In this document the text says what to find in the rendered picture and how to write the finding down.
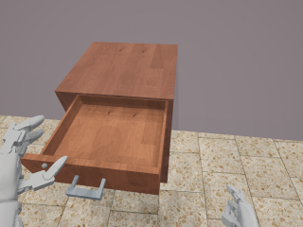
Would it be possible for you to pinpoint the handle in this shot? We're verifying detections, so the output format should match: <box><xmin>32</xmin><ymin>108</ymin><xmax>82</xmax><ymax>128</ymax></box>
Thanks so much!
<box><xmin>65</xmin><ymin>175</ymin><xmax>106</xmax><ymax>201</ymax></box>

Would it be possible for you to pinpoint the robot left forearm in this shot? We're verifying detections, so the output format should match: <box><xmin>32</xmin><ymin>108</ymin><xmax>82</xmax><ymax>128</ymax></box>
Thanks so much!
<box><xmin>0</xmin><ymin>201</ymin><xmax>24</xmax><ymax>227</ymax></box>

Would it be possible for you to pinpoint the cabinet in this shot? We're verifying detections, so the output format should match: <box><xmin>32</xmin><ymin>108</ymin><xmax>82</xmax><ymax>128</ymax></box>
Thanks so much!
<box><xmin>54</xmin><ymin>42</ymin><xmax>178</xmax><ymax>183</ymax></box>

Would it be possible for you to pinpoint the robot right hand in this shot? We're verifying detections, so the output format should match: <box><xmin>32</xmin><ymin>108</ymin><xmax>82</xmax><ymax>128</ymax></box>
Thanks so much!
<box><xmin>222</xmin><ymin>184</ymin><xmax>258</xmax><ymax>227</ymax></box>

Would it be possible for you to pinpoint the drawer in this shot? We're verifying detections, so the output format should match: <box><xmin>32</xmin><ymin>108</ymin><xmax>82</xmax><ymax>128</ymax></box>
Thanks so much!
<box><xmin>20</xmin><ymin>95</ymin><xmax>169</xmax><ymax>196</ymax></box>

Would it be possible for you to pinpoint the robot left hand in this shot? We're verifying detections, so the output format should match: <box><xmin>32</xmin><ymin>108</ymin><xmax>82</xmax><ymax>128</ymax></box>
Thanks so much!
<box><xmin>0</xmin><ymin>115</ymin><xmax>68</xmax><ymax>202</ymax></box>

